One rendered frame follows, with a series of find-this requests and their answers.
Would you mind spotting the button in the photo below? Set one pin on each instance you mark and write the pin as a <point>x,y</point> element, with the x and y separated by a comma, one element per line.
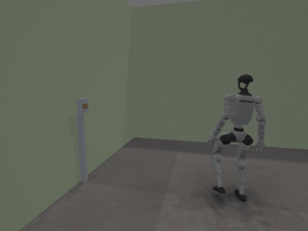
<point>85,106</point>

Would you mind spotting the robot left forearm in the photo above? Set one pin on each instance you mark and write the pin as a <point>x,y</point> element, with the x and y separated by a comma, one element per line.
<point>219,126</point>

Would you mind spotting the robot right hand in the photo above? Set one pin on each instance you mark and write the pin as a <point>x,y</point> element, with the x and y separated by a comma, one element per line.
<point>260,144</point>

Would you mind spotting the left robot thigh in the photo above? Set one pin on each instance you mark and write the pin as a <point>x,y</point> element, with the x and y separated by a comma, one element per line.
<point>223,139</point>

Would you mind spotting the panel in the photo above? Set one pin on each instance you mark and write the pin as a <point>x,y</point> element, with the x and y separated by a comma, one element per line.
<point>80,118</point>

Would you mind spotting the left robot upper arm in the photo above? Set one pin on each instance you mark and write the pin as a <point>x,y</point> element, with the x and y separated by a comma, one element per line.
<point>227,105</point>

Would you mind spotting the right robot upper arm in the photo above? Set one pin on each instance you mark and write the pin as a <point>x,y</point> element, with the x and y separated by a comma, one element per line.
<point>259,109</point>

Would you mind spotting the robot right forearm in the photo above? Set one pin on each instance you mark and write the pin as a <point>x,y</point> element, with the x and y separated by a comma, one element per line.
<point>261,130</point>

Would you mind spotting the robot left hand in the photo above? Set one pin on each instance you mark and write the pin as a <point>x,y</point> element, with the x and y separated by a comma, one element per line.
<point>212,139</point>

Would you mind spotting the robot left shin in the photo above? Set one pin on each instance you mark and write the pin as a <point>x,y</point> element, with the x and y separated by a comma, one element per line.
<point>217,170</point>

